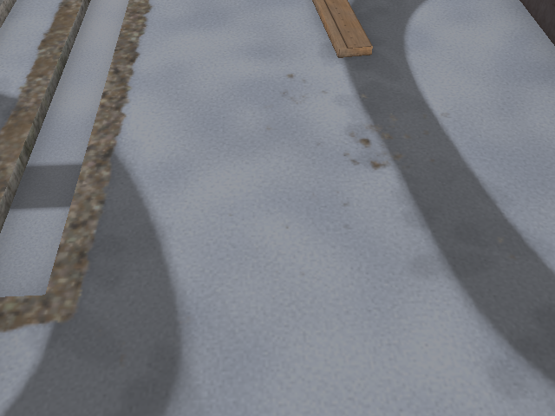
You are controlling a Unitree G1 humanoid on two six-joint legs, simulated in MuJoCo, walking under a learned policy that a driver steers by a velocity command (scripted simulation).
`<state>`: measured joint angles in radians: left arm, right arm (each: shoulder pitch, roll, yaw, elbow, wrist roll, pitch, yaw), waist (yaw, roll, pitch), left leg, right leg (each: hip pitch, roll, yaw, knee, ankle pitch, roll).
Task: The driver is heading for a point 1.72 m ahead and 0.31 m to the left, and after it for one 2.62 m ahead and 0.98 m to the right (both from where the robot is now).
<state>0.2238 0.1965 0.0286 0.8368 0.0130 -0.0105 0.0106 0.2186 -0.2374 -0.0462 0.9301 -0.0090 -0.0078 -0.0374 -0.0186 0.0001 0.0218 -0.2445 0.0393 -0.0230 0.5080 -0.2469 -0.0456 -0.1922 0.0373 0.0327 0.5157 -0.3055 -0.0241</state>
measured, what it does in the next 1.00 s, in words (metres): walks ahead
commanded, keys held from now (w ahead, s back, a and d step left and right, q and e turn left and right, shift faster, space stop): no key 0.32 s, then w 0.68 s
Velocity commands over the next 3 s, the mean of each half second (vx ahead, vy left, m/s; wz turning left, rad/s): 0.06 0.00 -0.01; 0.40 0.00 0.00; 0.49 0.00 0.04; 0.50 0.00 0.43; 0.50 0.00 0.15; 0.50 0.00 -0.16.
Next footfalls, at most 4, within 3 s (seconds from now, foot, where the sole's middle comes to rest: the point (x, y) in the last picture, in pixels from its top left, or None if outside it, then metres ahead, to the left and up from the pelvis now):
1.08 right None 0.47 -0.06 -0.77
1.60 left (216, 323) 0.77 0.18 -0.77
2.12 right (263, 229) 1.10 0.06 -0.77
2.64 left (164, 186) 1.29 0.39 -0.77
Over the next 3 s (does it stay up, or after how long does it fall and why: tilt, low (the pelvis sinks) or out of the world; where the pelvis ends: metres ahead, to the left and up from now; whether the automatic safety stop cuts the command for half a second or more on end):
stays up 1.34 0.30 0.01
